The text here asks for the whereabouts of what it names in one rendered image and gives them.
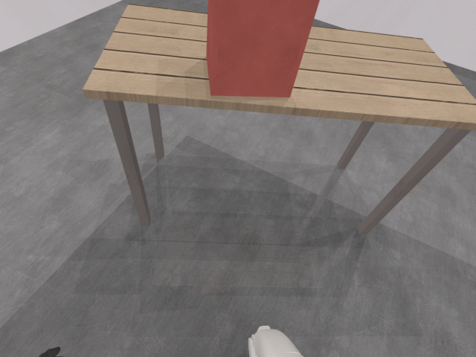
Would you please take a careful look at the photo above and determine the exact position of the table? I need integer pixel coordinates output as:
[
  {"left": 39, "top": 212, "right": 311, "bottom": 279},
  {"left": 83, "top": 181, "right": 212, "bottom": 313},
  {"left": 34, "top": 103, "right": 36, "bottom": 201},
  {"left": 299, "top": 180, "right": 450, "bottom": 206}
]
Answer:
[{"left": 83, "top": 4, "right": 476, "bottom": 234}]

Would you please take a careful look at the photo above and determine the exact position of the right robot thigh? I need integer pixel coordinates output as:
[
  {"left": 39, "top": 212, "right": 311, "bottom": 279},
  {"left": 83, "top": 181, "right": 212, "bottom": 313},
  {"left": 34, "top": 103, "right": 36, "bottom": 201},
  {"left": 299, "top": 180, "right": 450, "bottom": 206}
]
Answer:
[{"left": 248, "top": 329, "right": 303, "bottom": 357}]

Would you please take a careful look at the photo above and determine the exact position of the carton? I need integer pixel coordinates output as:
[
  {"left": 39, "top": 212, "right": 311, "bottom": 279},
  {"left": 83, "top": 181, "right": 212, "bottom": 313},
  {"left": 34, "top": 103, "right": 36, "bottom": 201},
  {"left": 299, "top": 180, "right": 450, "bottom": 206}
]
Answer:
[{"left": 206, "top": 0, "right": 320, "bottom": 97}]

